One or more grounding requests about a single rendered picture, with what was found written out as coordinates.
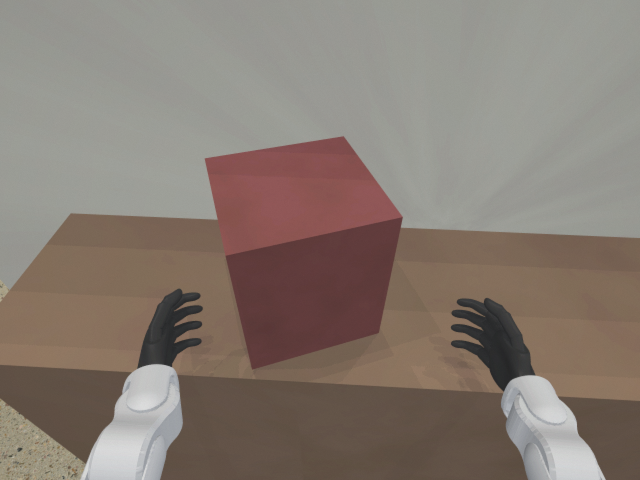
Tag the right robot forearm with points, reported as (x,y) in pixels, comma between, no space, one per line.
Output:
(544,430)

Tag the left robot hand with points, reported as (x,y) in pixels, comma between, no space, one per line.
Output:
(158,345)

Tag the left robot forearm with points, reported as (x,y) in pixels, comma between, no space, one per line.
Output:
(147,419)

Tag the pedestal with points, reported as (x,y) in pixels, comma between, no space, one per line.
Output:
(402,404)

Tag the carton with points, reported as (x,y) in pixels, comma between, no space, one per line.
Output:
(310,239)

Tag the right robot hand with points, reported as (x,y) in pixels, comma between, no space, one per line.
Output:
(503,350)

